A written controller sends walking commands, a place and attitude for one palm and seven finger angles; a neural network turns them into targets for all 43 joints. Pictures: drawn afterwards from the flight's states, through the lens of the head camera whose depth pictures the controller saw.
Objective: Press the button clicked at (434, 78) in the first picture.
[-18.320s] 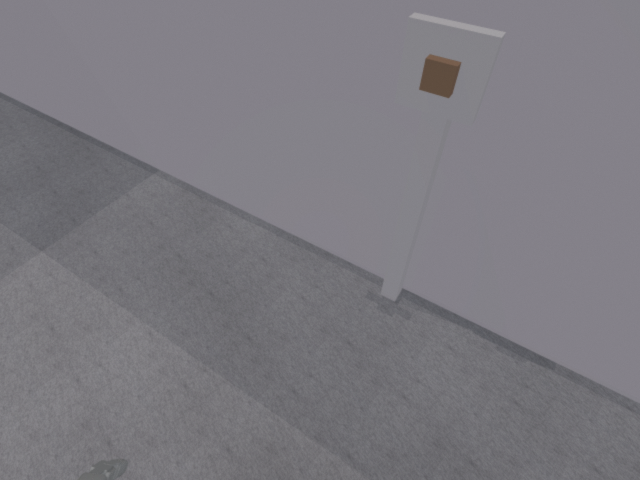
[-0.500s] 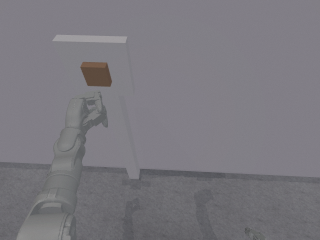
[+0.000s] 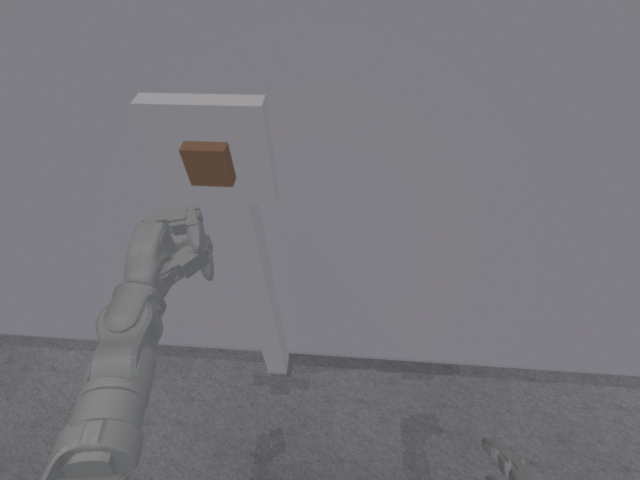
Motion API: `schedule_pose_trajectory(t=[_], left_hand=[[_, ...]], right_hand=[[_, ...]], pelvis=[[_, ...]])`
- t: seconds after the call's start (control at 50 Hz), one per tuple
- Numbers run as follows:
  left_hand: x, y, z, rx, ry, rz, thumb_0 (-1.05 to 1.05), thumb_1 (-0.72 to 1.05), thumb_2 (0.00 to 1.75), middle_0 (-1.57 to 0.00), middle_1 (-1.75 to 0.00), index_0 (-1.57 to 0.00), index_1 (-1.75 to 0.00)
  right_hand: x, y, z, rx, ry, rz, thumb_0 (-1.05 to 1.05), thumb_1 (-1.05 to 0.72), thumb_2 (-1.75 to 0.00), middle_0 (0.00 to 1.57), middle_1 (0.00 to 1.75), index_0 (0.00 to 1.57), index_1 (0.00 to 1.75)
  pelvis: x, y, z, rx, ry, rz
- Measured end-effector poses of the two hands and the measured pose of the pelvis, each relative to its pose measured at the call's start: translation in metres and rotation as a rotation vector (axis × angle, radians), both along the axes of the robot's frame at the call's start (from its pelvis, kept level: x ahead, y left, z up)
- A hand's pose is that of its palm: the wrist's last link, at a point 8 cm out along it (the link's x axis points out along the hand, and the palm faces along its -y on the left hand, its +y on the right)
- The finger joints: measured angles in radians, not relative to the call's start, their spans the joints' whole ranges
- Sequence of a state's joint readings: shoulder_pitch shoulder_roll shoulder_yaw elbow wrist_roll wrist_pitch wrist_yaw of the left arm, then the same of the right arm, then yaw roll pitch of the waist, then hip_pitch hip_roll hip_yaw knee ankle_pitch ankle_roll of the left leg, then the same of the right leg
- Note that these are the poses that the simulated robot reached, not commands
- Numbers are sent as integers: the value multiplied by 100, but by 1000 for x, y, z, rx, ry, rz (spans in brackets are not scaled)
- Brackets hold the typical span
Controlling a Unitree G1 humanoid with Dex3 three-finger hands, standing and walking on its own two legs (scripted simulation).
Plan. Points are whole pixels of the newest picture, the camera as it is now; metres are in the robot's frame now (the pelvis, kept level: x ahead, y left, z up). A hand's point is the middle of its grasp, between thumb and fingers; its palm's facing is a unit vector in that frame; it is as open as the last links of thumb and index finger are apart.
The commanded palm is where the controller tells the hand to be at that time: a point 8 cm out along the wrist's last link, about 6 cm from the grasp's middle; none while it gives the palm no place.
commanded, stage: draw the hand back to the body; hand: left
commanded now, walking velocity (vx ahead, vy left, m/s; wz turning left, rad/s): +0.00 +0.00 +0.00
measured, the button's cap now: (209, 163) +0.52 +0.18 +0.12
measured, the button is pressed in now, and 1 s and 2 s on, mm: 0 0 0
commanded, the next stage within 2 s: step back with the hand held close in 1.26 s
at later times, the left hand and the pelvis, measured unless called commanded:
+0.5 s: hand (116, 320) +0.25 +0.21 +0.14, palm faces +0.24 -0.94 -0.23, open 3.1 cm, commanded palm +0.21 +0.26 +0.16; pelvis +0.00 +0.01 +0.02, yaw +1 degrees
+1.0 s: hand (8, 371) +0.18 +0.26 +0.18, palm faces +0.42 -0.82 -0.39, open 3.1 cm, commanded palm +0.13 +0.30 +0.20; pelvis +0.01 +0.01 +0.02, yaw +1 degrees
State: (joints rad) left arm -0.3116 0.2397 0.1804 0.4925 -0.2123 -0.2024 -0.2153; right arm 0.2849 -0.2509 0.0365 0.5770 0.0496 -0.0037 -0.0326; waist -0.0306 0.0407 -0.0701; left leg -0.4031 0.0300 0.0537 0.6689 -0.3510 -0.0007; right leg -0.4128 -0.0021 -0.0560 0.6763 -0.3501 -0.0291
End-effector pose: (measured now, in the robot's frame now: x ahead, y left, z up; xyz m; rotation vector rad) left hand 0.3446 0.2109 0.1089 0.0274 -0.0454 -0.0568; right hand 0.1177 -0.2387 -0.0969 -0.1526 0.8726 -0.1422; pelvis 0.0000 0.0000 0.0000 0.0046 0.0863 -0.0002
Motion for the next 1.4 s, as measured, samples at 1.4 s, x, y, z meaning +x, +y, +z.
schedule_pose_trajectory(t=[1.4], left_hand=[[-209,85,87,393,-131,501,2,89,89,-131,-150,-130,-150]], right_hand=[[72,50,46,-20,-229,153,1,-90,-90,21,30,20,30]], pelvis=[[6,14,22,-16,-179,17]])
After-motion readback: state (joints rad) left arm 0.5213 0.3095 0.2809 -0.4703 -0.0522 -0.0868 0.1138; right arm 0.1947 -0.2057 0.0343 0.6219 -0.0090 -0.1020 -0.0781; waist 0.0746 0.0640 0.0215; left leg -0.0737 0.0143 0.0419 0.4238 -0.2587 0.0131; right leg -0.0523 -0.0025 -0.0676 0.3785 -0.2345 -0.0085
